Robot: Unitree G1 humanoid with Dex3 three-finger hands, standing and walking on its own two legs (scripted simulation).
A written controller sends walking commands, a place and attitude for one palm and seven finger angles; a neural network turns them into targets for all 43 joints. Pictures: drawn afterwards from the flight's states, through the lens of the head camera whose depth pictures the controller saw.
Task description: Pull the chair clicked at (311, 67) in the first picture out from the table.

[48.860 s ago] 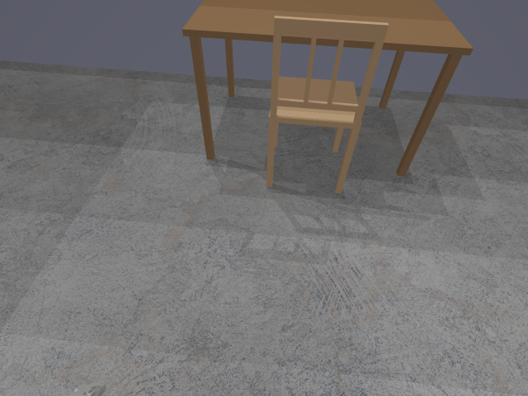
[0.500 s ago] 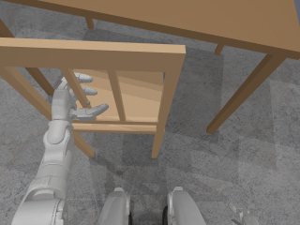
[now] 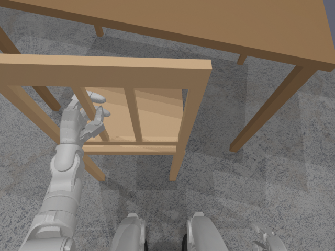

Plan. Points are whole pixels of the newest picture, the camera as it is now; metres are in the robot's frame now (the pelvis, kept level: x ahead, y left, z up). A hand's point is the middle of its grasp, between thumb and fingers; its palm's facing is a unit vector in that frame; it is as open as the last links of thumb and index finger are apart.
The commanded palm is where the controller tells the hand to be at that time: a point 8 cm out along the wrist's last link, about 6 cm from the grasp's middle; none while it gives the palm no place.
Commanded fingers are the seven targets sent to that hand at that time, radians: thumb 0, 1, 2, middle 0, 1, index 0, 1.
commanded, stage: hook a spindle and tug to test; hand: left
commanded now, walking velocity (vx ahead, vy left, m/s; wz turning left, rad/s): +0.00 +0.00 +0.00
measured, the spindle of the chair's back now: (94, 117) +0.43 +0.19 +0.00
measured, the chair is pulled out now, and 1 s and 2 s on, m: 0.12 0.17 0.23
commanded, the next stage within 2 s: step backward, pulling the chair out in 0.34 s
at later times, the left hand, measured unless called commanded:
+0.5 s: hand (100, 134) +0.37 +0.16 +0.02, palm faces +0.03 -0.99 -0.10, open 5.1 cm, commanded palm +0.35 +0.21 +0.02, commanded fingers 0.00 0.90 0.90 -0.50 -1.45 -0.50 -1.45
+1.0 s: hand (104, 141) +0.35 +0.14 +0.04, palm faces +0.05 -0.99 -0.16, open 4.9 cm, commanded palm +0.32 +0.19 +0.04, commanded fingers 0.00 0.90 0.90 -0.50 -1.45 -0.50 -1.45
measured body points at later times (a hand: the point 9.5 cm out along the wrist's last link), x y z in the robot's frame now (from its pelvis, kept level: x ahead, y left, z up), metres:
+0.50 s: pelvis +0.00 +0.00 +0.01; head +0.12 +0.00 +0.44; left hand +0.37 +0.21 +0.03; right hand +0.15 -0.25 -0.11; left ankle +0.02 +0.10 -0.62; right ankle +0.03 -0.13 -0.62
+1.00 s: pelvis +0.00 +0.00 +0.11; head +0.09 -0.01 +0.55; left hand +0.34 +0.20 +0.05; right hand +0.06 -0.27 -0.02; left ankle +0.02 +0.10 -0.62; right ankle +0.03 -0.13 -0.62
